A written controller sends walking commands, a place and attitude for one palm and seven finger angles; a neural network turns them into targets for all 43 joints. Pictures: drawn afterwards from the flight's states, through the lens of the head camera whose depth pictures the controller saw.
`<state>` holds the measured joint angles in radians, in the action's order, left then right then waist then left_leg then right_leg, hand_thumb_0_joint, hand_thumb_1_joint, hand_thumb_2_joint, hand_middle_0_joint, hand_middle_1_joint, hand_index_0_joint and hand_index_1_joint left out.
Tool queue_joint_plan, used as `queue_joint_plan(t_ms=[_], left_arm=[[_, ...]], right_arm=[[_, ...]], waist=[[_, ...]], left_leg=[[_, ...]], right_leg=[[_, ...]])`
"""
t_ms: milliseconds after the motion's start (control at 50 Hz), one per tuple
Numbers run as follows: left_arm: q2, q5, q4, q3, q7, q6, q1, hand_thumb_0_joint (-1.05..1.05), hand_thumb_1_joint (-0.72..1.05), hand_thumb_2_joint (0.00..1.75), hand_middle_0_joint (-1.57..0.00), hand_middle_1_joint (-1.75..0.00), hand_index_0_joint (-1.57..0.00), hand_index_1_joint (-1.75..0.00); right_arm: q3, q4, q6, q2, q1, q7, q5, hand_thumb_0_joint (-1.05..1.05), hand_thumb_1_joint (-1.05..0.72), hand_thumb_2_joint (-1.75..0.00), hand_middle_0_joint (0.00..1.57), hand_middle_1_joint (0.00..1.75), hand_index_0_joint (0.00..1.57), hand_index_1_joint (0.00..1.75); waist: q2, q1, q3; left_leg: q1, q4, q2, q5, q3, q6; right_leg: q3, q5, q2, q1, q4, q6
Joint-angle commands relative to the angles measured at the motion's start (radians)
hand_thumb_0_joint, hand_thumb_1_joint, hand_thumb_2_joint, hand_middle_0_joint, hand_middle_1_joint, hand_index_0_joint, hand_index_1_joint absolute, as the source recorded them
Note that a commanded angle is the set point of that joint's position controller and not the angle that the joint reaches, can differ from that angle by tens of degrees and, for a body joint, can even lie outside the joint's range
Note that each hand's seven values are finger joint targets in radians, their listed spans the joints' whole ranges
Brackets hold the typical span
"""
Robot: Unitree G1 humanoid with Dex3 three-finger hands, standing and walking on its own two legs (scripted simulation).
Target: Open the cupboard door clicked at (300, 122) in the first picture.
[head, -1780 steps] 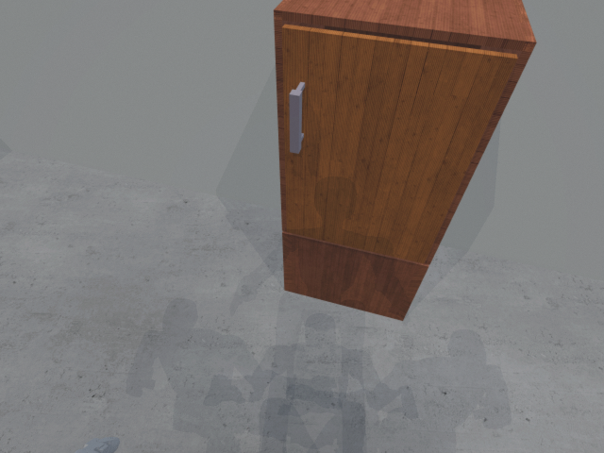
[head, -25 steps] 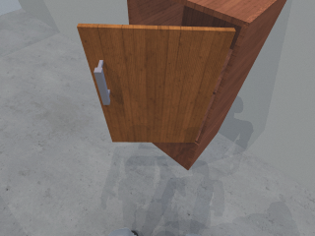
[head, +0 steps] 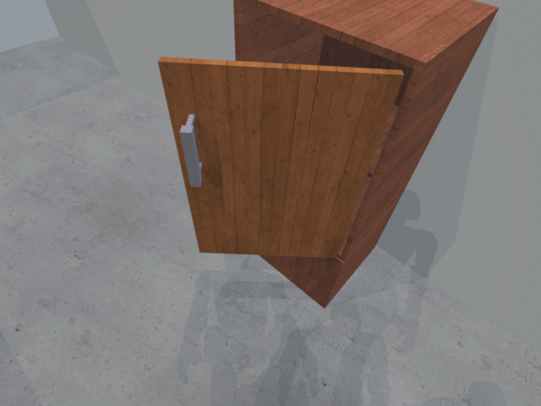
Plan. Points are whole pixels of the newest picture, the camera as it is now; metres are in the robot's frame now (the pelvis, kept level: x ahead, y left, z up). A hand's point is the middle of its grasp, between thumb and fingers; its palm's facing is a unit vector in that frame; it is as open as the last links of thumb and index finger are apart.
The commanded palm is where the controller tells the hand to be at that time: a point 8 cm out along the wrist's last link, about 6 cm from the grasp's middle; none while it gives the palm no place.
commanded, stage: come to a stop and stand still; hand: left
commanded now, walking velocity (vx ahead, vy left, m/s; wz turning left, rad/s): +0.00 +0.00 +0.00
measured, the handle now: (193, 151) +0.56 +0.19 +0.04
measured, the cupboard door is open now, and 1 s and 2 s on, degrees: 41 41 41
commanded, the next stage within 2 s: look again from close up in 0.38 s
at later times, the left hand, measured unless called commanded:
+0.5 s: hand out of the picture +0.02 +0.19 -0.17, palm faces +0.00 -0.98 -0.21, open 7.4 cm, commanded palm none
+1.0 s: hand out of the picture +0.05 +0.15 -0.17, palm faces +0.01 -0.98 -0.21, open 7.4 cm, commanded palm none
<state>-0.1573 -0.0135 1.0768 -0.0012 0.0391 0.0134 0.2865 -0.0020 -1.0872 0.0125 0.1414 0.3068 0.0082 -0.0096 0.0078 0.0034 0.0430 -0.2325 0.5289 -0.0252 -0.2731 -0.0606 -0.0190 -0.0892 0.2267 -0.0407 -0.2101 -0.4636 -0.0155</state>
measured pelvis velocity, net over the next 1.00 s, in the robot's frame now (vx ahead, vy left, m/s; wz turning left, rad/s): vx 0.03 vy -0.03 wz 0.00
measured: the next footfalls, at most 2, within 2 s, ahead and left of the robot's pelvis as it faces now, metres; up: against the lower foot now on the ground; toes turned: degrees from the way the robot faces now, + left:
none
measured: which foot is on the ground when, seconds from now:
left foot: down 0.00-1.00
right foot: down 0.00-1.00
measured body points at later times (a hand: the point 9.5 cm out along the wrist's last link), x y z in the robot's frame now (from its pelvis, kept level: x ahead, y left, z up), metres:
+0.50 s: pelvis +0.02 +0.01 +0.00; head +0.03 +0.00 +0.45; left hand +0.02 +0.24 -0.15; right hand +0.02 -0.21 -0.16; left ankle +0.01 +0.10 -0.74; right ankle +0.01 -0.13 -0.74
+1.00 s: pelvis +0.03 -0.03 +0.00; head +0.05 -0.03 +0.45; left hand +0.05 +0.21 -0.15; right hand +0.05 -0.25 -0.16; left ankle +0.01 +0.10 -0.74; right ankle +0.01 -0.13 -0.74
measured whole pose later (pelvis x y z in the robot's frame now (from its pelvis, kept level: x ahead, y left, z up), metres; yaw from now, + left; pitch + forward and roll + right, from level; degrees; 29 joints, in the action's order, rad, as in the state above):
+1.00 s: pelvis +0.03 -0.03 +0.00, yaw +0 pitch -1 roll +1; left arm -0.17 -0.01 1.10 0.00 0.03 0.02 0.24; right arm 0.01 -1.13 -0.02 0.17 0.24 0.02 -0.01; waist 0.00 0.00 0.05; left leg -0.14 0.44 -0.03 -0.28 -0.06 0.01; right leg -0.09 0.29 -0.04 -0.17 -0.47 0.01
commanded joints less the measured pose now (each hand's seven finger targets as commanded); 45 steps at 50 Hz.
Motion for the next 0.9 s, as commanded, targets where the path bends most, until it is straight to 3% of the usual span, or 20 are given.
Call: queue_joint_plan(t_ms=[0, 40, 100, 160, 260, 300, 500, 580, 660, 860, 880], left_arm=[[-0.126, -0.009, -0.06, -0.019, 0.004, 0.013, 0.017, 0.0, 0.9, 0.9, -0.2, -0.3, -0.2, -0.3], [-0.087, -0.009, -0.044, -0.008, -0.002, 0.008, 0.057, 0.0, 0.9, 0.9, -0.2, -0.3, -0.2, -0.3], [-0.074, -0.008, -0.026, -0.002, -0.006, 0.009, 0.063, 0.0, 0.9, 0.9, -0.2, -0.3, -0.2, -0.3], [-0.073, -0.006, -0.018, -0.002, -0.004, 0.006, 0.073, 0.0, 0.9, 0.9, -0.2, -0.3, -0.2, -0.3], [-0.081, -0.005, -0.012, -0.004, -0.003, 0.009, 0.074, 0.0, 0.9, 0.9, -0.2, -0.3, -0.2, -0.3], [-0.088, -0.004, -0.009, -0.006, -0.003, 0.01, 0.072, 0.0, 0.9, 0.9, -0.2, -0.3, -0.2, -0.3], [-0.101, -0.004, 0.001, -0.011, -0.001, 0.011, 0.05, 0.0, 0.9, 0.9, -0.2, -0.3, -0.2, -0.3], [-0.108, -0.004, 0.002, -0.012, -0.001, 0.014, 0.04, 0.0, 0.9, 0.9, -0.2, -0.3, -0.2, -0.3], [-0.113, -0.002, 0.005, -0.013, -0.001, 0.014, 0.028, 0.0, 0.9, 0.9, -0.2, -0.3, -0.2, -0.3], [-0.129, -0.001, -0.001, -0.017, -0.003, 0.016, 0.011, 0.0, 0.9, 0.9, -0.2, -0.3, -0.2, -0.3], [-0.131, -0.003, -0.003, -0.019, -0.002, 0.018, 0.014, 0.0, 0.9, 0.9, -0.2, -0.3, -0.2, -0.3]], right_arm=[[-0.01, 0.104, -0.038, 0.104, 0.079, -0.002, -0.016, 0.0, -0.9, -0.9, 0.2, 0.3, 0.2, 0.3], [-0.011, 0.125, -0.043, 0.122, 0.039, 0.006, -0.009, 0.0, -0.9, -0.9, 0.2, 0.3, 0.2, 0.3], [-0.007, 0.118, -0.049, 0.12, 0.043, 0.01, -0.007, 0.0, -0.9, -0.9, 0.2, 0.3, 0.2, 0.3], [-0.009, 0.101, -0.048, 0.126, 0.05, 0.011, -0.006, 0.0, -0.9, -0.9, 0.2, 0.3, 0.2, 0.3], [-0.006, 0.073, -0.052, 0.123, 0.053, 0.012, -0.005, 0.0, -0.9, -0.9, 0.2, 0.3, 0.2, 0.3], [-0.004, 0.062, -0.055, 0.124, 0.047, 0.013, -0.004, 0.0, -0.9, -0.9, 0.2, 0.3, 0.2, 0.3], [-0.003, 0.022, -0.057, 0.12, 0.022, 0.019, -0.003, 0.0, -0.9, -0.9, 0.2, 0.3, 0.2, 0.3], [-0.006, 0.013, -0.055, 0.113, 0.009, 0.02, -0.003, 0.0, -0.9, -0.9, 0.2, 0.3, 0.2, 0.3], [-0.005, 0.006, -0.052, 0.114, 0.002, 0.021, -0.003, 0.0, -0.9, -0.9, 0.2, 0.3, 0.2, 0.3], [-0.004, -0.008, -0.046, 0.115, -0.015, 0.021, -0.004, 0.0, -0.9, -0.9, 0.2, 0.3, 0.2, 0.3], [-0.006, -0.008, -0.045, 0.11, -0.017, 0.022, -0.004, 0.0, -0.9, -0.9, 0.2, 0.3, 0.2, 0.3]], waist=[[-0.173, -0.027, 0.001], [-0.146, 0.003, 0.017], [-0.033, 0.007, 0.048], [-0.034, 0.004, 0.059], [0.01, 0.002, 0.041], [-0.021, 0.003, 0.03], [-0.01, 0.003, 0.0], [0.01, 0.003, -0.002], [-0.015, 0.002, -0.008], [-0.007, 0.003, -0.013], [0.015, 0.005, -0.007]], left_leg=[[-0.097, -0.144, -0.08, -0.073, 0.147, -0.015], [-0.146, -0.218, -0.104, -0.114, 0.194, -0.04], [-0.14, -0.228, -0.091, -0.061, 0.178, -0.04], [-0.106, -0.251, -0.087, -0.09, 0.169, -0.036], [-0.057, -0.237, -0.079, -0.002, 0.141, -0.034], [-0.036, -0.225, -0.076, 0.056, 0.125, -0.033], [0.032, -0.178, -0.072, 0.214, 0.083, -0.025], [0.05, -0.163, -0.073, 0.227, 0.075, -0.021], [0.054, -0.163, -0.073, 0.227, 0.07, -0.014], [0.06, -0.159, -0.073, 0.217, 0.066, -0.004], [0.06, -0.154, -0.074, 0.22, 0.064, -0.004]], right_leg=[[0.062, 0.19, -0.057, -0.069, -0.009, 0.064], [0.036, 0.107, -0.029, -0.009, -0.036, 0.051], [0.049, 0.043, -0.045, 0.004, -0.018, 0.047], [0.058, 0.043, -0.053, -0.015, -0.002, 0.041], [0.069, 0.0, -0.069, -0.007, 0.017, 0.037], [0.073, -0.02, -0.072, -0.001, 0.02, 0.035], [0.086, -0.126, -0.083, 0.024, 0.029, 0.033], [0.09, -0.168, -0.088, 0.027, 0.037, 0.037], [0.093, -0.181, -0.09, 0.036, 0.042, 0.04], [0.094, -0.207, -0.096, 0.056, 0.062, 0.048], [0.09, -0.223, -0.095, 0.058, 0.066, 0.049]])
